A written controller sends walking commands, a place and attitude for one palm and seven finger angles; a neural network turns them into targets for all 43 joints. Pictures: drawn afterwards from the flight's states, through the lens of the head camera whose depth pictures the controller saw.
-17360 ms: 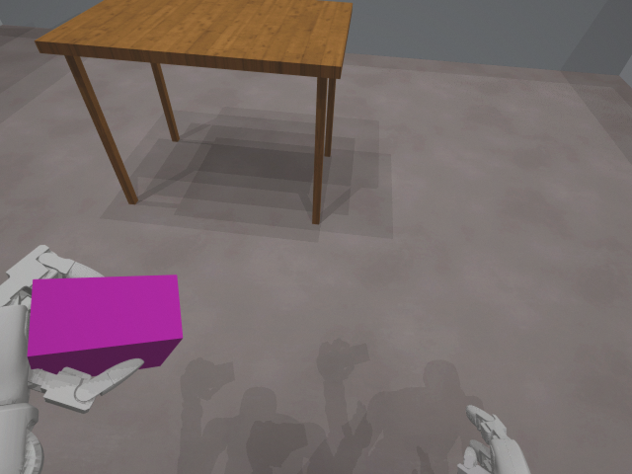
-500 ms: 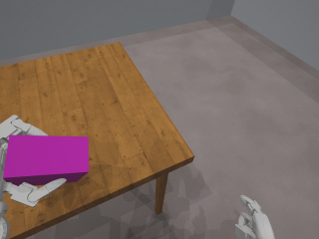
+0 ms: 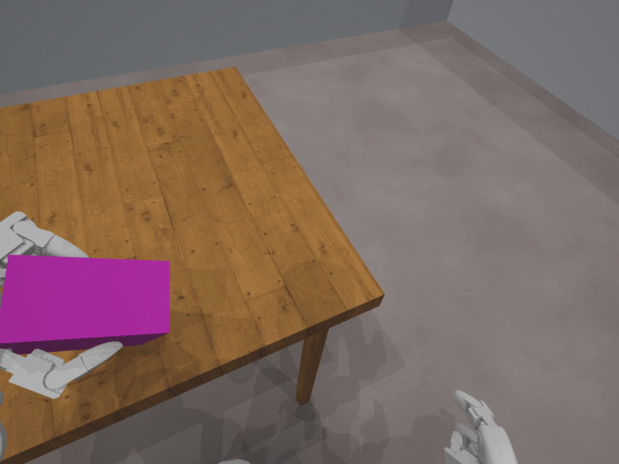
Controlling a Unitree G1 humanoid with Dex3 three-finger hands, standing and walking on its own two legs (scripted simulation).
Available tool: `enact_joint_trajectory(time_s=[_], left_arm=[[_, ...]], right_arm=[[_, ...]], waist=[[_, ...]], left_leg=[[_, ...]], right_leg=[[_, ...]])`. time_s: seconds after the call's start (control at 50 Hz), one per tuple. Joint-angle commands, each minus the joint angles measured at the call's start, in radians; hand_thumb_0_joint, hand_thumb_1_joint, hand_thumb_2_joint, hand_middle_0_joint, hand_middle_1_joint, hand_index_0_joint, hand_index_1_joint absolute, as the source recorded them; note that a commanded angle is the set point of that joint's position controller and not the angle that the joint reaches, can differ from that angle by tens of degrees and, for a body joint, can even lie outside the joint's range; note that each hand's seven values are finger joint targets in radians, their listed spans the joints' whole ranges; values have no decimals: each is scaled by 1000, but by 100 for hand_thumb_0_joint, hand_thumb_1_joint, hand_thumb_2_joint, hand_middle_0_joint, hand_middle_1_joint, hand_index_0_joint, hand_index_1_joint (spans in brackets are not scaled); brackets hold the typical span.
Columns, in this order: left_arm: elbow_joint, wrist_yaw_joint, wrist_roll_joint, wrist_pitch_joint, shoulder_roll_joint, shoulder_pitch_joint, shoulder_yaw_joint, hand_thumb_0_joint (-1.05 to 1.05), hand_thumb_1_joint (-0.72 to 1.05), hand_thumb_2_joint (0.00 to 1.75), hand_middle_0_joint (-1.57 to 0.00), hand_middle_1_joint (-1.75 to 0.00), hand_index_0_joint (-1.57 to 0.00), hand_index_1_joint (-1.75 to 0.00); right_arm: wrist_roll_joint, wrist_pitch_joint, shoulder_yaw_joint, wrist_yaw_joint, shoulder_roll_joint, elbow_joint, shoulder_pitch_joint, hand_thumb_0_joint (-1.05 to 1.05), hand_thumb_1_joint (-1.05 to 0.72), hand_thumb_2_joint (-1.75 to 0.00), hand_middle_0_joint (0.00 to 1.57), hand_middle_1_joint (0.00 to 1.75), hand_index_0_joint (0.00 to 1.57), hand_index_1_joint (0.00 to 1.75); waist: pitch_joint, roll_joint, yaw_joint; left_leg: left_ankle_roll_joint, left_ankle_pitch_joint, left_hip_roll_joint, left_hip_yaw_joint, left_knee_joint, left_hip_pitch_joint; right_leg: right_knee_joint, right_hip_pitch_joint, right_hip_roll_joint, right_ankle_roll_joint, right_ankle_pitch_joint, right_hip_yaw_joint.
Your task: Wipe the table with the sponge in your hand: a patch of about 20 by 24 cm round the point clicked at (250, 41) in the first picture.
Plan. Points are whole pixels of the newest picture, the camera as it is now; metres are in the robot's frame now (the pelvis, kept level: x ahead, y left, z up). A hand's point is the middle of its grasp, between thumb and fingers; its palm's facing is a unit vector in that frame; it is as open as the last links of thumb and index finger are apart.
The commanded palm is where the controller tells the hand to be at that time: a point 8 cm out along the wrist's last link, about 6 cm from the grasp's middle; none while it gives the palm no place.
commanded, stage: shuffle to correct the standing spot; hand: left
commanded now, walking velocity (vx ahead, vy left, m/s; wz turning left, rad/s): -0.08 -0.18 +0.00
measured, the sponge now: (110, 308) +0.23 +0.21 +0.14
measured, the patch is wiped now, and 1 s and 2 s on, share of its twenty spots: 0.00 0.00 0.00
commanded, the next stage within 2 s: come to a stop and stand still in 1.28 s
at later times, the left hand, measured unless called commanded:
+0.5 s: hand (93, 289) +0.23 +0.22 +0.17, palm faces +0.30 -0.84 -0.45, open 10.3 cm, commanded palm +0.17 +0.26 +0.18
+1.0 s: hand (69, 359) +0.17 +0.21 +0.17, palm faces +0.29 -0.83 -0.48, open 10.3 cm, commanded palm +0.12 +0.26 +0.18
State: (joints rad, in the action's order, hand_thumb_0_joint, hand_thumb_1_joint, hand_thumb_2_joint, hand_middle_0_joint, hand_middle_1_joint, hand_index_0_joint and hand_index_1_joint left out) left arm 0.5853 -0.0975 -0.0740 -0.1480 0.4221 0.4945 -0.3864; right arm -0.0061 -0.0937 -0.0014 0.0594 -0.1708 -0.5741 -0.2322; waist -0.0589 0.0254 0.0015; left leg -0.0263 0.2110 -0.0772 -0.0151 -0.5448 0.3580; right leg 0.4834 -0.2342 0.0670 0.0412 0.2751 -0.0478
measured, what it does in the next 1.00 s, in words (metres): stands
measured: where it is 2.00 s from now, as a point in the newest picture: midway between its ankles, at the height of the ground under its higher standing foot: outside the picture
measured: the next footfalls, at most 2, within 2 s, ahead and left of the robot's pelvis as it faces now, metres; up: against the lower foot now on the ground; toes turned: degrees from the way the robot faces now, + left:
left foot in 1.18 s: -0.02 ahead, +0.07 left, +0.00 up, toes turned +3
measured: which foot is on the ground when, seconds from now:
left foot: down 0.00-0.98, up 1.00-1.00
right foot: down 0.00-1.00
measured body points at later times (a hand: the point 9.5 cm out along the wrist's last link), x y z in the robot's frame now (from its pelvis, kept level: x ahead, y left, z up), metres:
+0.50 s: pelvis +0.01 -0.02 +0.00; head +0.06 +0.00 +0.44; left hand +0.21 +0.26 +0.20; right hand +0.19 -0.25 -0.08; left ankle +0.05 +0.13 -0.73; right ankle -0.01 -0.09 -0.73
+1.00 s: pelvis -0.04 -0.02 -0.01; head +0.00 -0.01 +0.44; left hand +0.15 +0.25 +0.20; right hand +0.12 -0.23 -0.10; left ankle +0.03 +0.13 -0.72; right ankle -0.01 -0.09 -0.73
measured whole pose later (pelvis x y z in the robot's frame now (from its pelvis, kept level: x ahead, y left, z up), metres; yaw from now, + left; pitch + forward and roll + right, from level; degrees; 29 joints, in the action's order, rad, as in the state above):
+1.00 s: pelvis -0.04 -0.02 -0.01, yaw +0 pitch -1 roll -2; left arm 0.63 -0.08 -0.06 -0.19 0.42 0.51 -0.40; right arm 0.00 -0.12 0.01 0.01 -0.16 -0.56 -0.22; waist -0.12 -0.01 0.00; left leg -0.02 0.38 -0.10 0.02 -0.72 0.45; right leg 0.55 -0.30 0.06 0.08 0.24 -0.14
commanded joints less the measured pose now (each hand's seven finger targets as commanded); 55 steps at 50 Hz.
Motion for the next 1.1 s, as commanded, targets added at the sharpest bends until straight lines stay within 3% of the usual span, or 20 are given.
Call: enact_joint_trajectory(time_s=[0.0, 0.24, 0.32, 0.4, 0.42, 0.48, 0.54, 0.62, 0.68, 0.72, 0.74, 0.78, 0.82, 0.9, 0.92, 0.96, 0.98, 1.0, 1.02, 1.08], left_arm=[[232, -9, -8, -70, 146, -51, -107, 0, 10, 130, -120, -160, -120, -160], [203, -20, -28, -52, 144, -34, -108, 0, 10, 130, -120, -160, -120, -160], [246, -23, -26, -61, 170, -39, -124, 0, 10, 130, -120, -160, -120, -160], [251, -14, -19, -98, 188, -37, -153, 0, 10, 130, -120, -160, -120, -160], [236, -18, -17, -99, 185, -15, -153, 0, 10, 130, -120, -160, -120, -160], [239, -10, -14, -129, 189, -17, -168, 0, 10, 130, -120, -160, -120, -160], [207, -11, -16, -139, 173, 33, -166, 0, 10, 130, -120, -160, -120, -160], [214, -30, -12, -167, 207, 15, -198, 0, 10, 130, -120, -160, -120, -160], [218, -30, -8, -186, 198, 0, -194, 0, 10, 130, -120, -160, -120, -160], [213, -28, 4, -193, 211, -13, -204, 0, 10, 130, -120, -160, -120, -160], [198, -17, -3, -192, 176, -17, -177, 0, 10, 130, -120, -160, -120, -160], [237, -3, 6, -184, 175, -58, -170, 0, 10, 130, -120, -160, -120, -160], [257, -3, 3, -160, 146, -47, -141, 0, 10, 130, -120, -160, -120, -160], [257, 0, 6, -112, 162, -24, -152, 0, 10, 130, -120, -160, -120, -160], [247, -12, 6, -94, 166, 5, -151, 0, 10, 130, -120, -160, -120, -160], [266, -28, -11, -70, 183, -16, -150, 0, 10, 130, -120, -160, -120, -160], [239, -36, -16, -58, 167, -3, -131, 0, 10, 130, -120, -160, -120, -160], [245, -43, -17, -53, 178, -19, -139, 0, 10, 130, -120, -160, -120, -160], [260, -53, -15, -54, 194, -39, -148, 0, 10, 130, -120, -160, -120, -160], [220, -69, -11, -57, 186, -20, -155, 0, 10, 130, -120, -160, -120, -160]], right_arm=[[-3, -67, -66, -4, -154, 166, 71, 0, -90, -90, 20, 30, 20, 30], [-11, -41, -58, -5, -143, 157, 78, 0, -90, -90, 20, 30, 20, 30], [-18, -40, -60, 0, -138, 164, 92, 0, -90, -90, 20, 30, 20, 30], [-12, -43, -69, -1, -141, 170, 93, 0, -90, -90, 20, 30, 20, 30], [-15, -42, -65, -1, -138, 161, 103, 0, -90, -90, 20, 30, 20, 30], [-7, -48, -72, -4, -143, 161, 94, 0, -90, -90, 20, 30, 20, 30], [-6, -41, -68, -6, -134, 151, 92, 0, -90, -90, 20, 30, 20, 30], [-8, -63, -69, 3, -124, 135, 99, 0, -90, -90, 20, 30, 20, 30], [8, -80, -64, 11, -132, 126, 111, 0, -90, -90, 20, 30, 20, 30], [13, -93, -60, 16, -136, 112, 125, 0, -90, -90, 20, 30, 20, 30], [26, -93, -55, 11, -134, 109, 113, 0, -90, -90, 20, 30, 20, 30], [39, -109, -70, -3, -142, 116, 93, 0, -90, -90, 20, 30, 20, 30], [27, -104, -74, -19, -150, 136, 81, 0, -90, -90, 20, 30, 20, 30], [2, -81, -78, -39, -162, 171, 73, 0, -90, -90, 20, 30, 20, 30], [-8, -69, -72, -37, -157, 170, 65, 0, -90, -90, 20, 30, 20, 30], [-12, -60, -68, -30, -137, 156, 49, 0, -90, -90, 20, 30, 20, 30], [-7, -55, -57, -32, -131, 134, 53, 0, -90, -90, 20, 30, 20, 30], [-5, -56, -49, -25, -122, 136, 80, 0, -90, -90, 20, 30, 20, 30], [-3, -52, -31, -21, -111, 126, 96, 0, -90, -90, 20, 30, 20, 30], [7, -55, -37, -6, -111, 101, 71, 0, -90, -90, 20, 30, 20, 30]], waist=[[171, -178, -2], [172, -76, -16], [202, -82, -15], [220, -97, -5], [217, -118, -8], [212, -116, -6], [230, -67, -13], [191, 1, -19], [154, -18, -16], [151, -137, -24], [169, -192, -27], [165, -262, -13], [176, -289, -13], [138, -168, -4], [116, -110, -12], [106, 106, -10], [122, 146, -19], [99, 116, -17], [83, 88, -21], [131, 70, -14]], left_leg=[[86, -82, -155, 160, 134, -115], [56, -69, -75, 77, 35, -143], [52, -330, -85, 80, -19, -185], [61, -460, -115, 78, -35, -189], [63, -484, -117, 89, -25, -197], [70, -447, -130, 102, -32, -144], [58, -319, -87, 74, -84, -130], [30, -10, -2, 55, -144, -116], [58, -79, -55, 105, 5, -119], [113, -181, -176, 233, 108, -90], [149, -191, -248, 304, 182, -36], [166, -82, -282, 314, 221, -16], [136, -63, -231, 249, 169, -92], [76, 386, -116, 137, 72, 133], [57, 428, -54, 87, -13, 124], [14, 315, 74, -32, -437, 11], [11, 256, 80, -13, -575, -5], [10, 259, 65, 12, -619, 23], [18, 301, 44, 42, -561, 24], [31, 183, 54, -55, -75, -30]], right_leg=[[-85, 51, -88, -26, -97, 59], [-119, 15, -139, 14, -211, 117], [-75, 27, -176, 15, -429, 125], [-51, 51, -167, -29, -503, 96], [-46, 43, -167, -16, -493, 101], [-46, 59, -164, -25, -426, 88], [-72, 35, -200, -7, -448, 123], [-120, -69, -303, 64, -410, 217], [-88, -103, -223, 30, -238, 153], [28, -85, -140, -18, -152, 93], [111, -31, -89, -39, 0, 70], [152, -18, -74, -25, 233, 89], [35, -11, -74, -25, 155, 67], [-37, 130, -107, 14, 123, 49], [-102, 59, -146, 42, 183, 83], [-277, -204, -341, 133, 396, 305], [-289, -232, -395, 176, 369, 331], [-264, -230, -396, 197, 276, 314], [-244, -227, -399, 201, 223, 282], [-99, -15, -290, 137, -57, 146]])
